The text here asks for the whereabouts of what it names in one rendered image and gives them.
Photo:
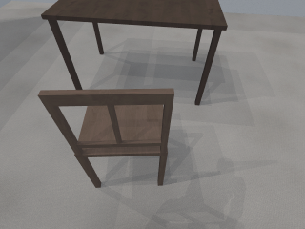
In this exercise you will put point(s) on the chair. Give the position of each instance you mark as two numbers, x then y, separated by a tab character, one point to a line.
117	122

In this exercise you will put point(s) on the table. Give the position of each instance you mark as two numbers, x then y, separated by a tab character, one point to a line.
187	14

